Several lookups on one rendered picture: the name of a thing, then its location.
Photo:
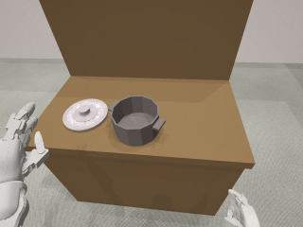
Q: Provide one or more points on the knob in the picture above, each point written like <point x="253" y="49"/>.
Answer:
<point x="84" y="109"/>

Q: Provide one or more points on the robot left hand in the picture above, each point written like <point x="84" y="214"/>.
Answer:
<point x="12" y="152"/>

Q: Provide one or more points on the pot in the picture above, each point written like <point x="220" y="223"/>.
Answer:
<point x="136" y="120"/>

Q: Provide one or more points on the lid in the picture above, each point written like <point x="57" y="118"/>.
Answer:
<point x="75" y="121"/>

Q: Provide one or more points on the table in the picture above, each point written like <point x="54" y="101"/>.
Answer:
<point x="181" y="54"/>

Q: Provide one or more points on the left robot forearm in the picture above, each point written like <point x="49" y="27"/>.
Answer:
<point x="14" y="205"/>

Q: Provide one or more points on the robot right hand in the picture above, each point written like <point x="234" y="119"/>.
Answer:
<point x="245" y="217"/>

